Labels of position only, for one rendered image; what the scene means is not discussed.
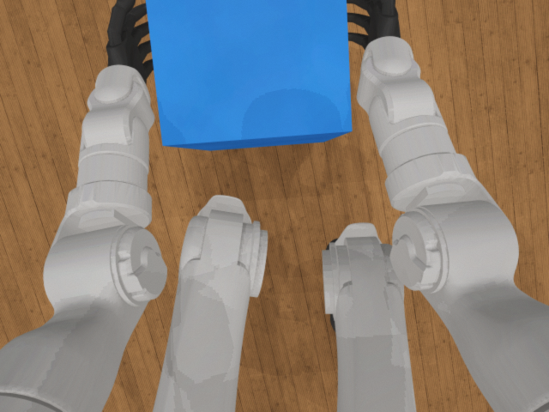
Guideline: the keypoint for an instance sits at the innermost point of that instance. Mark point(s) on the right robot hand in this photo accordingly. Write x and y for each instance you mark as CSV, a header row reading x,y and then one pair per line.
x,y
382,21

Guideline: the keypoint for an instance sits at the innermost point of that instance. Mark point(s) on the robot right upper arm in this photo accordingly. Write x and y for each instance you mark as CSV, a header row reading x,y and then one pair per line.
x,y
462,257

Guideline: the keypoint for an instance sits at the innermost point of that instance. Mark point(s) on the robot right thigh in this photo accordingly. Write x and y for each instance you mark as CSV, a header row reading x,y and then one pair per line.
x,y
374,369

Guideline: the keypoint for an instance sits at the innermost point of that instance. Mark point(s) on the robot right shin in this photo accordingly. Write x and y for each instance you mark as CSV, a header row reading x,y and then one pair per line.
x,y
364,229

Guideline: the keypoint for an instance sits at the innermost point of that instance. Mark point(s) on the robot right forearm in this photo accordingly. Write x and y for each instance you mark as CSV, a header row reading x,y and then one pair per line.
x,y
420,160

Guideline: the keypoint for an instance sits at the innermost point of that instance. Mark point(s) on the robot left upper arm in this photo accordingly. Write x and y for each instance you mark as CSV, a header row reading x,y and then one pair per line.
x,y
99,284

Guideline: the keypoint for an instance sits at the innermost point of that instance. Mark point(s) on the carton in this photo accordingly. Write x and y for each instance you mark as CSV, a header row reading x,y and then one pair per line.
x,y
250,73

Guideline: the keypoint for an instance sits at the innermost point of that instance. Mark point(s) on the left robot hand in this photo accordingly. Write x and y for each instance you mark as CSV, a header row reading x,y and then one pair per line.
x,y
123,45

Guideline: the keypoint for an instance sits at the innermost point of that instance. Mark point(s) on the robot left forearm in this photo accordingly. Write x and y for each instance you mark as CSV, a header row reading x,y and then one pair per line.
x,y
112,182

